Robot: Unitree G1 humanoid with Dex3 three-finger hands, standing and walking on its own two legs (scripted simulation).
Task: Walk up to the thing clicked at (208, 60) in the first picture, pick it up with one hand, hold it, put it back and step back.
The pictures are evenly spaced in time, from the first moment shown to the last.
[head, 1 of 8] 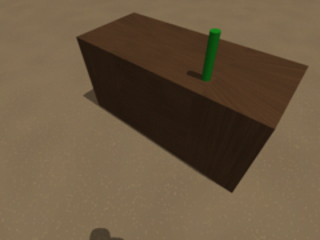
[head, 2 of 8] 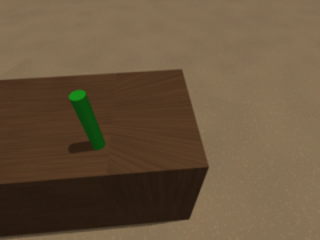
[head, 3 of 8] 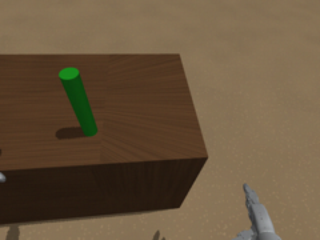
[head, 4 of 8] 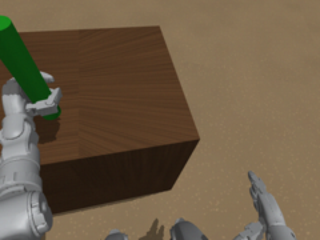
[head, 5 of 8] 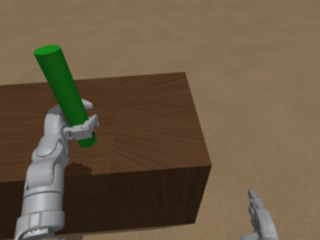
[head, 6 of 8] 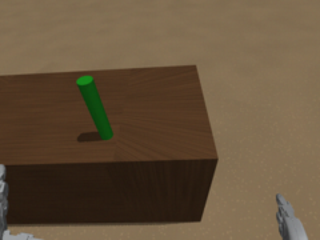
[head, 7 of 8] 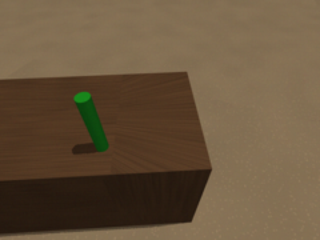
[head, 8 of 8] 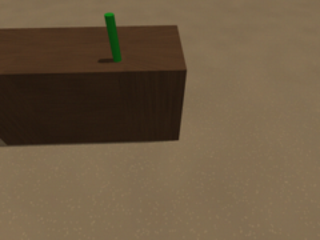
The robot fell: no
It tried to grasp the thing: yes
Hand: left
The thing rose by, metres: 0.25
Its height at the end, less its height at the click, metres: +0.00
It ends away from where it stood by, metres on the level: 0.01
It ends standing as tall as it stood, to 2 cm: yes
